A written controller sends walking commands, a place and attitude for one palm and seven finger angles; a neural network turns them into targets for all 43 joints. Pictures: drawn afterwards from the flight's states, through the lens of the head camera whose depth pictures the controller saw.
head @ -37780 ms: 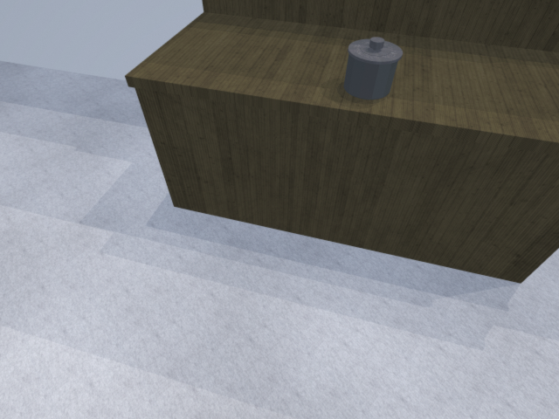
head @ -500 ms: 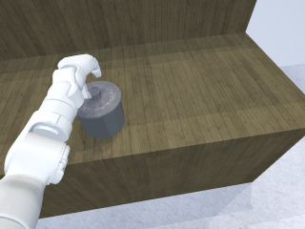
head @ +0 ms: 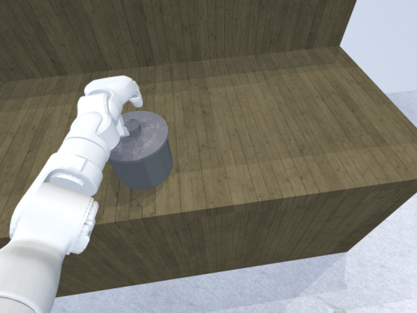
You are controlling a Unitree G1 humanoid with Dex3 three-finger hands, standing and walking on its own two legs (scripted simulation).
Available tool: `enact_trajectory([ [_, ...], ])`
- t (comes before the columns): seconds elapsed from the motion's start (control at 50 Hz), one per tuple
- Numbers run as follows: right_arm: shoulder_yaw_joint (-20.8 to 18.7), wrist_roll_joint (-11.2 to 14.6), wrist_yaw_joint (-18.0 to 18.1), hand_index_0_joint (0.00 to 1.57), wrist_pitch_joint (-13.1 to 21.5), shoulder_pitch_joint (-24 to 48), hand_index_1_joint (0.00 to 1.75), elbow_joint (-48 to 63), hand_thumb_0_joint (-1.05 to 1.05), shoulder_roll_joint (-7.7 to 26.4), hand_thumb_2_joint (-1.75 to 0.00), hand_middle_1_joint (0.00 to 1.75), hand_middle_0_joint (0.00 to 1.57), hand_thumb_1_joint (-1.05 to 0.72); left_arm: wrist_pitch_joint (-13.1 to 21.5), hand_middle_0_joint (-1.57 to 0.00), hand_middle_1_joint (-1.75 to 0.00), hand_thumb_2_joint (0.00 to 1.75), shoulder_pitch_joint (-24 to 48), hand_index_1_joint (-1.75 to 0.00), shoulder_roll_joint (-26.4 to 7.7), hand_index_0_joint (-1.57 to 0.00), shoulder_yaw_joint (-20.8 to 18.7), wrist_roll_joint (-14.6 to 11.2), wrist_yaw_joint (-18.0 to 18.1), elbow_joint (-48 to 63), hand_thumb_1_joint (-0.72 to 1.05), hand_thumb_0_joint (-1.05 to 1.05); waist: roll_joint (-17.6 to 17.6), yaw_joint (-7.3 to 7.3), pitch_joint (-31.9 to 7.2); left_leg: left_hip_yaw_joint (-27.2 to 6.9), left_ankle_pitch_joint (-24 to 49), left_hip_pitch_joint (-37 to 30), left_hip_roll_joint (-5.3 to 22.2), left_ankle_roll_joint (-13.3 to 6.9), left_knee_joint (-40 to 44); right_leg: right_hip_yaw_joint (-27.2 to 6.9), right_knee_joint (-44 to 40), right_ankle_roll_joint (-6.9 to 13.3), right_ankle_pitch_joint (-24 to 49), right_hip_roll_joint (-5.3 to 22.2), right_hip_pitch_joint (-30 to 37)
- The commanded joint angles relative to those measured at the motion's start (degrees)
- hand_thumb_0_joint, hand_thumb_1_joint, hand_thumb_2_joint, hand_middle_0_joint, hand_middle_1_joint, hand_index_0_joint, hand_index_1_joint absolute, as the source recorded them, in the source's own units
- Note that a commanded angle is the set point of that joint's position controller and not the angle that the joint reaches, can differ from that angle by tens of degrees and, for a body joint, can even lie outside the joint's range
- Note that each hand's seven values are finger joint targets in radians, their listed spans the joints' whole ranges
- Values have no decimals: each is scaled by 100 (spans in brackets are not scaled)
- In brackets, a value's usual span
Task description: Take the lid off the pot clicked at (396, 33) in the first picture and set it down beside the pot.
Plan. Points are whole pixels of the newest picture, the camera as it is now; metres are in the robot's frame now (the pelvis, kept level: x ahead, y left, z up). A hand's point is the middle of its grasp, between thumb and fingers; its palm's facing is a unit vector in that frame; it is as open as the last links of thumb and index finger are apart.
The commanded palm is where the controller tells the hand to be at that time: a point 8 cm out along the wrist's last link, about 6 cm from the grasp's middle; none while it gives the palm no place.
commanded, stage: lower the open fingers around the knob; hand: left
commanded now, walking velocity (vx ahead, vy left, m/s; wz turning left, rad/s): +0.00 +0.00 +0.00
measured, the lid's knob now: (131, 127) +0.50 +0.17 +0.07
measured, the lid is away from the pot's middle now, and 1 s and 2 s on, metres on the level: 0.00 0.00 0.00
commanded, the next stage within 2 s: close the fingers and squeeze the knob in 1.16 s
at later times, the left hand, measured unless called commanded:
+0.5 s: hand (123, 126) +0.47 +0.17 +0.10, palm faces -0.35 -0.09 -0.93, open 10.4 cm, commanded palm +0.47 +0.17 +0.16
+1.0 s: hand (124, 128) +0.48 +0.17 +0.09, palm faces -0.38 -0.07 -0.92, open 10.4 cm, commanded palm +0.48 +0.17 +0.13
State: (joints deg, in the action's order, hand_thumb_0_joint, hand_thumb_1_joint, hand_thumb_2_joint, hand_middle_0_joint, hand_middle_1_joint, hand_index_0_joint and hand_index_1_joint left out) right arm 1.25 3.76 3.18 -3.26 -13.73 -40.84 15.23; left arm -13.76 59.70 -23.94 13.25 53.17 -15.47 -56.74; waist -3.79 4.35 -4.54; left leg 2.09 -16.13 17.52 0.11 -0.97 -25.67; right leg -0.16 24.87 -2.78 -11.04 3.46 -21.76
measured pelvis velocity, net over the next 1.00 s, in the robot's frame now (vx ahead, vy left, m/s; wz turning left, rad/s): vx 0.00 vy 0.00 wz -0.01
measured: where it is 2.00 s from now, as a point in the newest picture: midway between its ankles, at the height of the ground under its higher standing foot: outside the picture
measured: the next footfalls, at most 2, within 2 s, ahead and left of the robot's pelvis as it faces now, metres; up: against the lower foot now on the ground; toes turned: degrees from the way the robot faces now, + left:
none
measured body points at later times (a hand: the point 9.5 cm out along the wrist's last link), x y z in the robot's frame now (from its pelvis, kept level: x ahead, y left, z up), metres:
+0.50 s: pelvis +0.00 +0.00 +0.00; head +0.04 -0.02 +0.45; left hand +0.49 +0.17 +0.16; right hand +0.06 -0.26 -0.14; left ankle -0.04 +0.11 -0.74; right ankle +0.01 -0.15 -0.74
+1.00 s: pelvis +0.00 +0.00 +0.00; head +0.05 -0.01 +0.44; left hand +0.49 +0.17 +0.14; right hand +0.04 -0.27 -0.14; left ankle -0.04 +0.11 -0.74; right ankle +0.01 -0.15 -0.74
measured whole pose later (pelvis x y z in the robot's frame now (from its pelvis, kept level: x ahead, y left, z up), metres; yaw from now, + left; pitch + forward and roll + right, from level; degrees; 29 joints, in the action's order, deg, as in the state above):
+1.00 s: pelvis +0.00 +0.00 +0.00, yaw -1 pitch +11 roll +0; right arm 0.4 3.4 3.3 -4.7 -16.7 -42.2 16.0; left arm -12.2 61.6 -25.1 13.0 53.7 -13.1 -65.7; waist -3.1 6.6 -5.8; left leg 2.7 -17.5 22.9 0.6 -1.1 -29.2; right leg -0.9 27.2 -2.9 -11.5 3.0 -27.0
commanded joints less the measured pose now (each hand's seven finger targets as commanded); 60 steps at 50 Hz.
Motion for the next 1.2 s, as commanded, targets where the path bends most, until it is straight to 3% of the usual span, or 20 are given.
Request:
enact_trajectory([
  [0.0, -224, -34, 66, 20, 192, 8, 30, 575, 0, 759, -90, 30, 20, -90, 65, -64, -43, 114, 3042, -43, -1436, -64, -453, 117, 217, 994, -18, 0, 461, 82, -2131, -14, 2227, -692, -96, -254, 126, 278, 51, 421, 2153, -320, 1173],
  [0.06, -215, -5, 73, 20, 153, 22, 30, 548, 0, 762, -90, 30, 20, -90, 24, -64, -43, 114, 3197, -43, -1271, -64, -251, 140, 209, 884, -18, 0, 504, 167, -1935, 14, 1963, -619, -87, -249, 148, 287, 29, 410, 1995, -329, 1027],
  [0.1, -234, -9, 54, 20, 205, 6, 30, 569, 0, 745, -90, 30, 20, -90, -42, -64, -43, 114, 3410, -43, -1059, -64, -131, -15, 93, 961, -18, 0, 337, 187, -2053, -14, 2024, -731, -122, -263, 121, 296, 59, 422, 2012, -329, 991],
  [0.12, -245, -31, 65, 20, 217, -35, 30, 565, 0, 767, -90, 30, 20, -90, -13, -64, -43, 114, 3356, -43, -1284, -64, -304, -9, 74, 1008, -18, 0, 362, 166, -2254, -26, 2147, -848, -122, -271, 92, 280, 89, 409, 2099, -333, 1097],
  [0.16, -239, -43, 77, 20, 194, -102, 30, 527, 0, 764, -90, 30, 20, -90, -2, -64, -43, 114, 3227, -43, -1164, -64, -186, 53, 4, 832, -18, 0, 444, 202, -2176, -12, 2207, -815, -117, -276, 75, 296, 76, 404, 2166, -335, 1048],
  [0.22, -249, -49, 90, 20, 186, -154, 30, 536, 0, 791, -90, 30, 20, -90, 145, -64, -43, 114, 3187, -43, -1421, -64, -390, 82, 17, 905, -18, 0, 515, 174, -2208, -10, 2188, -754, -110, -287, 93, 269, 60, 404, 2175, -340, 1139],
  [0.32, -272, -60, 57, 20, 169, -194, 30, 542, 0, 773, -90, 30, 20, -90, 247, -64, -43, 114, 2978, -43, -1331, -64, -390, 89, 188, 922, -18, 0, 353, 112, -2262, -11, 2355, -771, -84, -267, 93, 274, 76, 417, 2197, -353, 1139],
  [0.34, -285, -62, 55, 20, 150, -207, 30, 512, 0, 786, -90, 30, 20, -90, 224, -64, -43, 114, 2872, -43, -1462, -64, -518, 126, 243, 802, -18, 0, 369, 92, -2196, -4, 2371, -736, -74, -267, 69, 291, 83, 427, 2221, -350, 1108],
  [0.4, -300, -58, 33, 20, 178, -185, 30, 524, 0, 756, -90, 30, 20, -90, 220, -64, -43, 114, 2924, -43, -1227, -64, -383, 69, 327, 904, -18, 0, 255, 103, -2231, -21, 2482, -736, -74, -265, 40, 295, 92, 434, 2235, -357, 1057],
  [0.44, -294, -65, 38, 20, 158, -229, 30, 489, 0, 790, -90, 30, 20, -90, 189, -64, -43, 114, 2896, -43, -1532, -64, -587, 117, 402, 857, -18, 0, 317, 78, -2289, -25, 2392, -708, -79, -264, 66, 297, 107, 430, 2239, -362, 1150],
  [0.52, -325, -48, 22, 20, 180, -246, 30, 445, 0, 771, -90, 30, 20, -90, 180, -64, -43, 114, 2942, -43, -1062, -64, -225, 89, 423, 853, -18, 0, 283, 185, -2254, -45, 2520, -843, -46, -265, 12, 317, 110, 418, 2152, -398, 896],
  [0.66, -301, -55, 100, 20, 188, -397, 30, 299, 0, 836, -90, 30, 20, -90, 193, -64, -43, 114, 3110, -43, -1365, -64, -393, 140, 512, 428, -18, 0, 392, 284, -2034, 1, 1940, -515, -72, -270, 23, 307, 129, 425, 1869, -402, 740],
  [0.76, -315, -68, 54, 20, 122, -436, 30, 304, 0, 889, -90, 30, 20, -90, 125, -64, -43, 114, 2560, -43, -1134, -64, -297, 129, 445, -228, -18, 0, 482, 287, -1919, 28, 1920, -297, -66, -234, -57, 333, 206, 421, 1825, -398, 590],
  [0.82, -326, -62, 44, 20, 70, -471, 30, 313, 0, 916, -90, 30, 20, -90, 140, -64, -43, 114, 2577, -43, -980, -64, -172, 113, 381, -326, -18, 0, 543, 376, -1872, 47, 1879, -224, -57, -240, -116, 331, 234, 411, 1778, -410, 462],
  [0.92, -350, -72, 56, 20, 36, -500, 30, 375, 0, 897, -90, 30, 20, -90, 235, -64, -43, 114, 2667, -43, -1157, -64, -326, 43, 327, -44, -18, 0, 482, 329, -2175, 51, 1984, -303, -64, -266, -156, 307, 252, 404, 1911, -408, 636],
  [0.98, -344, -43, 60, 20, 15, -495, 30, 327, 0, 906, -90, 30, 20, -90, 192, -64, -43, 114, 2633, -43, -831, -64, -42, 19, 297, -244, -18, 0, 676, 426, -1773, 79, 1659, -139, -64, -271, -124, 337, 169, 387, 1681, -428, 415],
  [1.02, -337, -57, 84, 20, 15, -527, 30, 332, 0, 937, -90, 30, 20, -90, 242, -64, -43, 114, 2688, -43, -1314, -64, -394, 19, 318, -180, -18, 0, 569, 363, -1915, 92, 1626, -92, -88, -279, -110, 290, 197, 396, 1708, -416, 575],
  [1.06, -324, -35, 88, 20, 15, -527, 30, 323, 0, 915, -90, 30, 20, -90, 220, -64, -43, 114, 2779, -43, -1032, -64, -125, 40, 307, -194, -18, 0, 579, 423, -1861, 88, 1557, -79, -81, -272, -85, 317, 189, 394, 1636, -416, 495],
  [1.1, -345, -39, 65, 20, 33, -517, 30, 330, 0, 900, -90, 30, 20, -90, 253, -64, -43, 114, 2661, -43, -933, -64, -104, 71, 285, -158, -18, 0, 368, 375, -1876, 72, 1742, -188, -63, -262, -126, 325, 196, 429, 1650, -421, 392],
  [1.18, -337, -48, 77, 20, 38, -560, 30, 315, 0, 900, -90, 30, 20, -90, 249, -64, -43, 114, 2825, -43, -1106, -64, -229, 16, 344, -101, -18, 0, 507, 411, -1973, 84, 1591, -146, -77, -276, -122, 312, 187, 397, 1661, -425, 524],
])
